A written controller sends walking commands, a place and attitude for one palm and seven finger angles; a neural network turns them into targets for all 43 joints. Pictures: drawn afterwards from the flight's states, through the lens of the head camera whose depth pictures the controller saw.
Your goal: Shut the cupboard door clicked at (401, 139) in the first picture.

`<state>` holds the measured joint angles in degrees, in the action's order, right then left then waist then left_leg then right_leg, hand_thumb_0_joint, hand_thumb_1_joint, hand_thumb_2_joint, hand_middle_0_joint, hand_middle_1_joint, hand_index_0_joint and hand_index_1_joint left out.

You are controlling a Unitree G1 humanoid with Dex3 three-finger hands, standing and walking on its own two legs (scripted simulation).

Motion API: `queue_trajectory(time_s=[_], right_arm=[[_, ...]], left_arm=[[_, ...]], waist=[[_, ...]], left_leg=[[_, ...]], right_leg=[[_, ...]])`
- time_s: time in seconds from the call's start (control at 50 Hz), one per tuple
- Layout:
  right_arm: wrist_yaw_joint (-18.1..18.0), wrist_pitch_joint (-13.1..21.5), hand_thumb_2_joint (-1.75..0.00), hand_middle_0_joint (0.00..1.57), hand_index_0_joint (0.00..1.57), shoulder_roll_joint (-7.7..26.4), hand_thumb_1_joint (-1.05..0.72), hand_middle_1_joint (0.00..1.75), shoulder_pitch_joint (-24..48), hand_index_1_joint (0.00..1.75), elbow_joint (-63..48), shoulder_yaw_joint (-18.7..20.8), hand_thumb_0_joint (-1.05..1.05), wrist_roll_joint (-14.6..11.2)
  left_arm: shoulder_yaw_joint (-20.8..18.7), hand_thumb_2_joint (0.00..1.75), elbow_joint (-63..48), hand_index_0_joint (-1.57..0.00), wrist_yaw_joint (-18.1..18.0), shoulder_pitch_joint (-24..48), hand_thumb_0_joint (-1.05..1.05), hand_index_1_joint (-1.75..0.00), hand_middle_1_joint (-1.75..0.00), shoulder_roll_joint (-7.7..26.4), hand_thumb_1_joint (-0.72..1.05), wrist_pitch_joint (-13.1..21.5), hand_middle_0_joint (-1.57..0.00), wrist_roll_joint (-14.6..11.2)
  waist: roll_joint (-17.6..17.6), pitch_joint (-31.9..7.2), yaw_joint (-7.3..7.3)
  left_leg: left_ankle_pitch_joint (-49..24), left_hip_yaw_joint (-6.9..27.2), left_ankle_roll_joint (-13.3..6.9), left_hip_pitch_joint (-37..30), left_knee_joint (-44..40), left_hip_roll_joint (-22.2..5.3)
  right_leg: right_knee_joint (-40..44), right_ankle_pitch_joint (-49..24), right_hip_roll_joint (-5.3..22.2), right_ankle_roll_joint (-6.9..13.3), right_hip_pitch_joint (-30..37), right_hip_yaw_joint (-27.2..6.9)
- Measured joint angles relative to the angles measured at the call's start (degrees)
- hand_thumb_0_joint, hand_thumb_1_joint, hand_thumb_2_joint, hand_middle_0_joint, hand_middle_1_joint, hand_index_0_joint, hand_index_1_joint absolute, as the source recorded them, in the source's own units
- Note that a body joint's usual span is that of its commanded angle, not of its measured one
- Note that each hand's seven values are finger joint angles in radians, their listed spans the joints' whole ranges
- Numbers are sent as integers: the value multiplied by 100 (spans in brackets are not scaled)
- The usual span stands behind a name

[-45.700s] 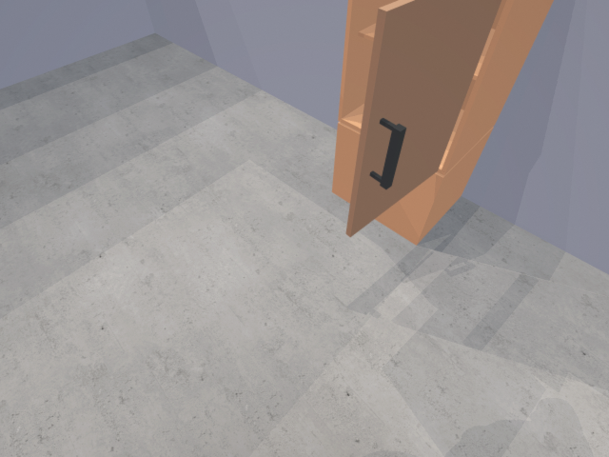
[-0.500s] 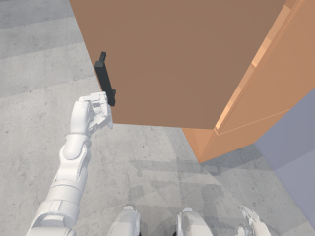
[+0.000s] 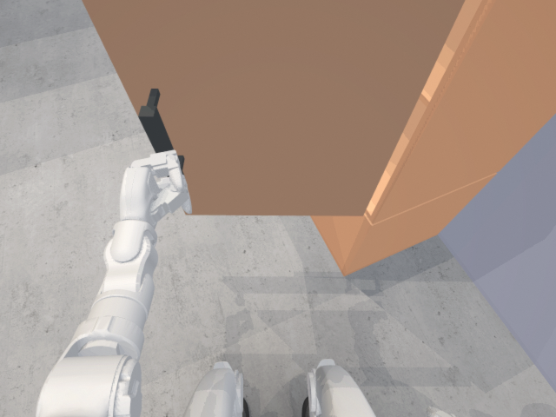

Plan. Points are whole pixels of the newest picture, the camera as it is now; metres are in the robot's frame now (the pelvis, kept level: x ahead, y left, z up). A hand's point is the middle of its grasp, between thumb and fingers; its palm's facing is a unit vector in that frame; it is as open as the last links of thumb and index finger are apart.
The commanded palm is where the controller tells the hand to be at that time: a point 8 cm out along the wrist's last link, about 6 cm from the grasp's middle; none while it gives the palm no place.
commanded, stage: bring the fist close to the handle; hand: left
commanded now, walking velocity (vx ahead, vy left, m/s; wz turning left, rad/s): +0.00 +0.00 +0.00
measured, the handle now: (167, 141) +0.52 +0.16 +0.04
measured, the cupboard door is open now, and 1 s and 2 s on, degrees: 66 55 44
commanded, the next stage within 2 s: push the door shut along its arc in 0.06 s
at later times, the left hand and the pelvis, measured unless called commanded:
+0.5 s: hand (190, 169) +0.46 +0.12 +0.04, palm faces -0.13 -0.99 -0.06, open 3.1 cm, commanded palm +0.46 +0.17 +0.05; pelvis -0.01 +0.01 -0.01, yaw +1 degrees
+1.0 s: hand (206, 141) +0.52 +0.10 +0.05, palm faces -0.28 -0.96 -0.06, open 3.1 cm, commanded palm +0.53 +0.14 +0.05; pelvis -0.01 +0.02 -0.03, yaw +0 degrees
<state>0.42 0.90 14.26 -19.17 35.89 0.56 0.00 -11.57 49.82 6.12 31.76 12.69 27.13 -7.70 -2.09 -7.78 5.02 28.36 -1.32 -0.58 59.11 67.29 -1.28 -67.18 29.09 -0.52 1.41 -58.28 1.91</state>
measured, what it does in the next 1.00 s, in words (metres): stands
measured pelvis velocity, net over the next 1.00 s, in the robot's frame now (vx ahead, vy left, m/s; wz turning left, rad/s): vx -0.01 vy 0.02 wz -0.01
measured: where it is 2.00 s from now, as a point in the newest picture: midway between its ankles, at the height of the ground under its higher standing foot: outside the picture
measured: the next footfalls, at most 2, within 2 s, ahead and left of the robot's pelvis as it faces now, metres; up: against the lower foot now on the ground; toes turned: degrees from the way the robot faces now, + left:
none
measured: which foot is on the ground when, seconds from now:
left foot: down 0.00-1.00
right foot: down 0.00-1.00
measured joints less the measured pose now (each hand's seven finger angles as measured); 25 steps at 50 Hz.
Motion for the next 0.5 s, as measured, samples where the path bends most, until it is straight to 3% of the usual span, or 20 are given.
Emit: queue_trajectory(time_s=[0.1,0.28,0.5], right_arm=[[-31,83,-90,20,20,19,-91,29,107,30,162,14,1,24],[-12,0,-90,20,20,77,-91,29,221,30,-18,18,1,3],[-9,35,-90,20,20,41,-91,29,222,30,114,-52,1,27]], left_arm=[[87,90,166,-130,46,343,2,-150,-150,55,90,316,-131,38],[67,90,546,-130,158,591,2,-150,-150,94,90,-12,-130,90],[63,90,1128,-130,379,1320,2,-150,-150,400,90,152,-132,172]], waist=[[51,0,3],[-9,-63,79],[-16,-22,177]], left_leg=[[2,88,14,159,121,15],[16,55,-21,215,143,14],[59,118,-34,525,367,33]], right_leg=[[-78,12,16,15,-105,88],[-80,1,14,-17,-164,53],[-260,47,34,-24,-425,114]])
